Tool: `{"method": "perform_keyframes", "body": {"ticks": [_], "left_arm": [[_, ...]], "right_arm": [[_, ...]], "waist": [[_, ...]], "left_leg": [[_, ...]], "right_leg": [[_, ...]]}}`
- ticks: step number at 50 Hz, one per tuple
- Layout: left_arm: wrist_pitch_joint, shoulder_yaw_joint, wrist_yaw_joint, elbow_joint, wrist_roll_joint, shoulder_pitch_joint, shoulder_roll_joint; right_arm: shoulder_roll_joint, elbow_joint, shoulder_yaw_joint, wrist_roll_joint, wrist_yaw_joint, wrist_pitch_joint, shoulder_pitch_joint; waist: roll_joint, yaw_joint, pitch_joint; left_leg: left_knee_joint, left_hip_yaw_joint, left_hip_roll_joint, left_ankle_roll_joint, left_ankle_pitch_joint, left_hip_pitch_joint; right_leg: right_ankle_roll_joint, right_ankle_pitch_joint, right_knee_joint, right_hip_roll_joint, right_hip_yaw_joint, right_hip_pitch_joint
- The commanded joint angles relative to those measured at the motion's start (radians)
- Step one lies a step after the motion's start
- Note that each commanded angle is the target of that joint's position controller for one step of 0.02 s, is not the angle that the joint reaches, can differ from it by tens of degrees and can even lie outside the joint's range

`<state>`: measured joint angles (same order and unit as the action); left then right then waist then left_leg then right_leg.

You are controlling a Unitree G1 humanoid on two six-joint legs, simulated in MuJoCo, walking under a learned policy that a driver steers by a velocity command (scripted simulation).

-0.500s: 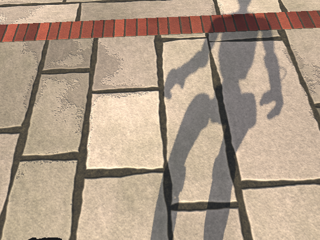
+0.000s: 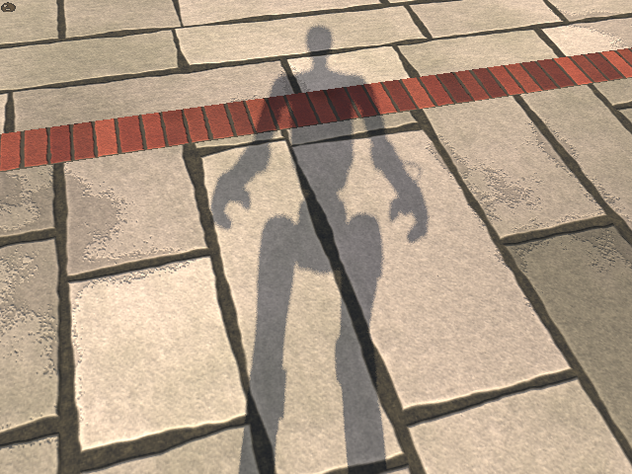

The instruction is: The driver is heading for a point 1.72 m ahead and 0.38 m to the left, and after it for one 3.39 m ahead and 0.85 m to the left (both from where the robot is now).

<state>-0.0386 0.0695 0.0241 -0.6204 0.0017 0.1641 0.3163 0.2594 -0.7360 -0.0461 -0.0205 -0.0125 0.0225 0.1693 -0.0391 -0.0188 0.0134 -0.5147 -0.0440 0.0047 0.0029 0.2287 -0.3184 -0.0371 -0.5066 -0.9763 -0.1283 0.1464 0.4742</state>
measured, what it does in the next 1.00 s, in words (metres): steps on the spot: right foot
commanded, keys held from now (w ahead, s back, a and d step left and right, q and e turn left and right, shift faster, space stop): no key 1.00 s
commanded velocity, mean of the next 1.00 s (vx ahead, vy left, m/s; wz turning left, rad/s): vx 0.01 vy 0.00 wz -0.05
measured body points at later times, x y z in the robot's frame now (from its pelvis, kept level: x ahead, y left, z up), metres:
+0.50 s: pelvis +0.00 -0.03 +0.00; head +0.00 -0.03 +0.45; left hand +0.13 +0.21 -0.12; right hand +0.10 -0.29 -0.13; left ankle +0.03 +0.12 -0.74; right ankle -0.02 -0.15 -0.74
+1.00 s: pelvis +0.01 -0.03 +0.00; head +0.01 -0.03 +0.45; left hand +0.07 +0.22 -0.14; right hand +0.05 -0.29 -0.15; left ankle +0.03 +0.12 -0.74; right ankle -0.02 -0.15 -0.74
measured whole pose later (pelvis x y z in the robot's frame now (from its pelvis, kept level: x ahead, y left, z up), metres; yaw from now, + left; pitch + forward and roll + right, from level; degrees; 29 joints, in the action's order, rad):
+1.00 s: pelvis +0.01 -0.03 +0.00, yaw +0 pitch -2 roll +0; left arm 0.01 0.03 0.03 -0.92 0.00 0.26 0.21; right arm 0.23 -1.04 -0.04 0.00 -0.05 -0.01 0.20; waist 0.00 -0.02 0.04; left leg -0.51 -0.05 0.04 -0.05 0.25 -0.23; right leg 0.00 -0.32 -0.51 -0.02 0.05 0.16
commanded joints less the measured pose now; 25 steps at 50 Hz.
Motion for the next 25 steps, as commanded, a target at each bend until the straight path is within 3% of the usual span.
{"method": "perform_keyframes", "body": {"ticks": [1, 4, 6, 8, 9, 10, 11, 12, 13, 16, 25], "left_arm": [[-0.006, 0.028, 0.005, 0.031, 0.003, 0.055, 0.066], [-0.003, -0.001, -0.004, 0.04, 0.004, 0.003, -0.004], [-0.002, 0.004, -0.008, 0.034, 0.013, -0.004, 0.016], [0.0, 0.008, -0.011, 0.003, 0.008, 0.038, 0.022], [0.001, 0.009, -0.01, 0.005, -0.004, 0.036, 0.044], [0.001, 0.016, -0.003, 0.015, -0.016, 0.045, 0.095], [0.0, 0.023, -0.004, -0.007, -0.021, 0.026, 0.122], [0.006, 0.01, -0.014, -0.001, -0.023, 0.009, 0.054], [0.013, 0.0, -0.018, -0.008, -0.032, 0.006, 0.024], [0.035, -0.003, -0.015, -0.025, -0.025, 0.018, 0.036], [0.049, -0.013, -0.005, -0.069, -0.017, 0.057, 0.013]], "right_arm": [[0.131, 0.069, -0.028, 0.016, -0.004, 0.004, -0.065], [0.122, 0.059, -0.027, 0.012, -0.002, -0.015, -0.058], [0.146, 0.045, -0.033, 0.017, -0.002, -0.023, -0.016], [0.137, 0.036, -0.026, 0.03, 0.001, -0.022, -0.009], [0.127, 0.025, -0.02, 0.029, 0.003, -0.013, 0.024], [0.111, 0.028, -0.012, 0.009, 0.01, 0.002, 0.03], [0.074, 0.025, -0.004, -0.002, 0.018, 0.016, 0.068], [0.092, 0.019, -0.003, -0.011, 0.016, 0.018, 0.005], [0.106, 0.017, -0.008, -0.006, 0.015, 0.016, -0.032], [0.097, 0.002, -0.008, 0.001, 0.001, 0.0, -0.023], [0.087, -0.078, -0.014, 0.009, -0.013, -0.004, 0.01]], "waist": [[0.163, 0.042, -0.08], [0.236, 0.013, -0.104], [0.261, -0.009, -0.113], [0.236, 0.019, -0.097], [0.206, 0.01, -0.1], [0.108, -0.004, -0.123], [-0.07, -0.058, -0.127], [-0.065, -0.012, -0.103], [-0.043, -0.001, -0.066], [-0.051, -0.004, -0.004], [0.012, 0.001, 0.005]], "left_leg": [[0.139, -0.205, 0.227, 0.195, -0.462, 0.142], [0.126, -0.127, 0.171, 0.178, -0.456, 0.157], [0.113, -0.155, 0.187, 0.192, -0.42, 0.185], [0.097, -0.152, 0.171, 0.161, -0.343, 0.146], [0.101, -0.155, 0.163, 0.115, -0.27, 0.096], [0.054, -0.113, 0.129, 0.059, -0.179, 0.029], [0.062, -0.016, 0.045, 0.004, -0.041, 0.036], [0.047, 0.004, 0.035, -0.036, -0.024, 0.1], [0.041, 0.006, 0.032, -0.044, -0.036, 0.106], [0.036, -0.001, 0.036, -0.032, -0.067, 0.105], [0.042, -0.001, 0.037, -0.044, -0.098, 0.124]], "right_leg": [[-0.049, 0.009, -0.101, 0.057, 0.0, 0.04], [-0.059, 0.038, 0.188, 0.102, -0.099, -0.093], [-0.052, 0.102, 0.347, 0.105, -0.12, -0.158], [-0.017, 0.309, 0.605, 0.096, -0.14, -0.279], [0.011, 0.389, 0.634, 0.127, -0.092, -0.358], [0.046, 0.56, 0.592, 0.219, -0.005, -0.438], [0.1, 0.496, 0.541, 0.248, 0.017, -0.374], [0.114, 0.336, 0.569, 0.229, 0.019, -0.278], [0.1, 0.263, 0.586, 0.213, 0.014, -0.238], [0.072, 0.26, 0.588, 0.194, -0.001, -0.184], [0.07, 0.285, 0.574, 0.176, -0.014, -0.191]]}}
